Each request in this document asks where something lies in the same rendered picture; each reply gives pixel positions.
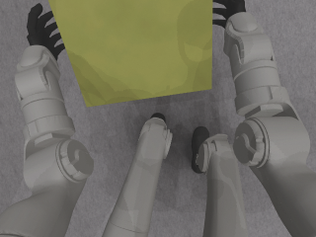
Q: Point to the left robot upper arm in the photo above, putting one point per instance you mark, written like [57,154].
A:
[56,176]

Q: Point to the left robot forearm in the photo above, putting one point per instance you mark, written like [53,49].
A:
[41,100]

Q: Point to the right robot upper arm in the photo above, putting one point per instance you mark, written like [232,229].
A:
[276,150]

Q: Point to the left robot hand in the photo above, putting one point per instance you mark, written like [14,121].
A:
[39,34]

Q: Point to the carton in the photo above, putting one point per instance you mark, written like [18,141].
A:
[128,50]

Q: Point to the left robot shin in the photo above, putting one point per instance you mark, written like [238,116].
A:
[147,125]

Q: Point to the right robot forearm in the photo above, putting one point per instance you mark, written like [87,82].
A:
[259,93]

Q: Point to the right robot hand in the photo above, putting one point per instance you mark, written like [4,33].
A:
[232,7]

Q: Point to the left robot foot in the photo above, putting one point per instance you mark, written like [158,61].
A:
[159,116]

